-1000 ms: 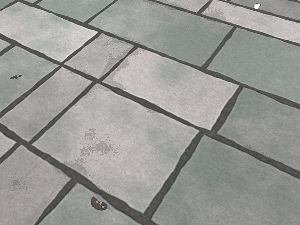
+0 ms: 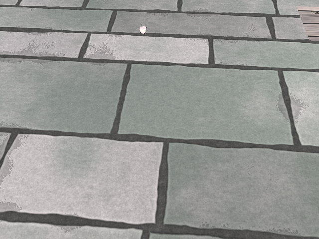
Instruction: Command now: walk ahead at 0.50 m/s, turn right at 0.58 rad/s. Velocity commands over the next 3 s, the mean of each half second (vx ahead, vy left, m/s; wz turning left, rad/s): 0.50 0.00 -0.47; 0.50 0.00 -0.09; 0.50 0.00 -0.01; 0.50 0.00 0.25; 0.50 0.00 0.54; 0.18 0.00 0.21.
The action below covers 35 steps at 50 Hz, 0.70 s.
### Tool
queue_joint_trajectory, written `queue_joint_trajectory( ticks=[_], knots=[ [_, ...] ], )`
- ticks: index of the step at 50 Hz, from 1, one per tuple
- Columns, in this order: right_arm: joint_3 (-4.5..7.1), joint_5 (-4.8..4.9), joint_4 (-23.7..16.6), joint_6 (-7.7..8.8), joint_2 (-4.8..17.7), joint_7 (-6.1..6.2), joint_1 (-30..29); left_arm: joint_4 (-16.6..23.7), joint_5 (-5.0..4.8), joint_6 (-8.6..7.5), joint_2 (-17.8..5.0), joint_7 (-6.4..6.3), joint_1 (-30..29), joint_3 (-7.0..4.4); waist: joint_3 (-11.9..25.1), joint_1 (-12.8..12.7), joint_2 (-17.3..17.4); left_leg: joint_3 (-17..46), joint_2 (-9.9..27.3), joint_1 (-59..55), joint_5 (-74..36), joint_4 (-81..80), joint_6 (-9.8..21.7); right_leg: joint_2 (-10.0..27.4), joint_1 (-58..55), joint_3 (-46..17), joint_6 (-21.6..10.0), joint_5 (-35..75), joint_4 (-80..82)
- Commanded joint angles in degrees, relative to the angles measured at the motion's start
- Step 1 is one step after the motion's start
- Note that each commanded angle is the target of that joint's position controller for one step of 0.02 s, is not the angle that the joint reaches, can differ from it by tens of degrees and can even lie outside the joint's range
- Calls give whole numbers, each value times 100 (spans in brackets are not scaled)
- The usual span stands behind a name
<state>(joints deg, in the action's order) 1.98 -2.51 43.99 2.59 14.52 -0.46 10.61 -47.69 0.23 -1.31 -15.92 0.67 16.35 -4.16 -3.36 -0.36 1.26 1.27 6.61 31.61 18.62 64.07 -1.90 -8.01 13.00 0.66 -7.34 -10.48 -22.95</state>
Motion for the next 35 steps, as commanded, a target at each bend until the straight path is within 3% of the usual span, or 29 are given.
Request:
queue_joint_trajectory(
  ticks=[1, 5, 10, 13, 14, 15, 16, 17, 18, 19, 20, 22, 23, 24, 28, 32, 35],
  knots=[
    [109, -30, -286, -102, 451, -33, 206, 329, -10, -179, -836, -11, 133, -191, 275, 119, -211, -98, 14, 273, -510, -629, -130, 1480, -166, -1575, -938, 1593, 1133],
    [67, 19, -571, -94, 419, -64, -697, 268, -19, -170, -857, 0, 566, -211, 132, -236, -393, -67, -119, 567, -1421, -1807, -175, 1380, -507, -1720, -713, 1209, 1127],
    [25, 83, -866, 4, 477, -96, -1407, 232, 51, -150, -940, -61, 975, -228, 142, -504, -479, -45, -429, 447, -1547, -2706, -91, 1488, -1097, -2003, -603, 1977, 626],
    [68, 104, -803, 79, 646, -67, -931, 331, 84, -156, -1060, -112, 682, -249, 231, -182, -618, -14, -610, -600, -1110, -3284, 111, 1560, -945, -2185, -333, 2325, 234],
    [115, 94, -648, 112, 738, -27, -458, 344, 80, -179, -1070, -102, 584, -242, 401, 22, -596, -127, -761, -1321, -950, -3446, 222, 1483, -810, -2133, -224, 2798, -152],
    [180, 51, -445, 181, 856, 35, 229, 309, 42, -215, -986, -71, 567, -205, 737, 371, -328, -118, -714, -2294, -1071, -3834, 384, 1169, -617, -1852, -83, 2974, -1072],
    [269, -67, -370, 238, 1223, 123, 1093, 415, -8, -268, -648, -34, 600, -95, 1482, 715, 223, 982, 356, -3515, -140, -4061, 709, 818, -27, -1433, 83, 1961, -2558],
    [387, -149, -341, 186, 1771, 147, 1279, 548, -135, -269, -191, -32, 1239, -1, 1935, 389, 1478, 3606, 1728, -4681, 536, -4686, 1352, -129, 1684, -795, 297, -1633, -4061],
    [371, 4, -285, 115, 1461, 92, 1063, 381, 58, -210, -600, -77, 1332, -35, 1598, 229, 1048, 4391, 1797, -4217, 1162, -4924, 1554, 222, 2262, -866, 236, -1875, -4691],
    [254, 60, -361, 102, 936, 52, 655, 339, 114, -179, -668, -48, 943, -50, 838, 168, 300, 3522, 1519, -3501, 1201, -4987, 1461, 476, 2294, -915, 242, -1343, -4768],
    [184, 69, -328, 122, 663, 20, 431, 395, 131, -181, -586, 3, 567, -19, 444, 155, 33, 2683, 1179, -2970, 544, -5075, 1333, 631, 2209, -856, 276, -1020, -4511],
    [125, 79, -170, 187, 533, 32, 430, 435, 197, -109, -493, 88, 400, 6, 260, 35, 400, 1621, 665, -2537, -709, -5231, 1077, 812, 1942, -765, 367, -808, -4082],
    [140, 105, -73, 246, 601, 14, 546, 406, 212, -67, -458, 112, 481, 21, 336, -5, 561, 1421, 643, -2488, -1348, -5215, 1127, 776, 1815, -712, 414, -779, -4029],
    [140, 131, 12, 306, 585, -14, 701, 406, 221, -47, -449, 118, 430, 28, 358, -7, 471, 1227, 606, -2557, -1986, -5180, 1158, 760, 1856, -703, 438, -759, -3991],
    [173, 192, 242, 349, 674, -36, 903, 656, 233, -30, -355, 182, -365, 111, 166, 40, 422, 762, 580, -2599, -1957, -5582, 1316, 1011, 2376, -416, 623, -171, -3222],
    [184, 205, 449, 304, 705, -60, 1165, 890, 188, -75, -118, 241, -1260, 274, 31, 246, 434, 251, 349, -2473, -2179, -5653, 1201, 1134, 1963, 82, 685, 539, -1815],
    [218, 192, 612, 273, 841, -58, 1440, 967, 157, -97, -200, 208, -1559, 282, 23, 325, 439, 237, 514, -2690, -2538, -5458, 1138, 1042, 1609, 247, 569, 515, -1269]
  ],
)
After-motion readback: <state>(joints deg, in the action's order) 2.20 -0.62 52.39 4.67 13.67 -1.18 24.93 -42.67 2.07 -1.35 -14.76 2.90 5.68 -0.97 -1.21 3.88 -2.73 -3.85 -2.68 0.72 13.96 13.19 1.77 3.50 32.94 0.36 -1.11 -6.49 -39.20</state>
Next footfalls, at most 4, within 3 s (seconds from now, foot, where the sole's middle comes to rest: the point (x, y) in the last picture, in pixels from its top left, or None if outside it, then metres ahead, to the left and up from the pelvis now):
0.32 left None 0.35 0.12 -0.78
0.80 right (205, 220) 0.54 -0.14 -0.78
1.36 left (178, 150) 0.88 -0.04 -0.78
1.88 right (224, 113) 1.11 -0.30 -0.78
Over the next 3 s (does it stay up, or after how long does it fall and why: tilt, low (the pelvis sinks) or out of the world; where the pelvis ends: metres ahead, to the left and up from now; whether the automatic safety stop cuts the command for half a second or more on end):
stays up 1.44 -0.12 0.00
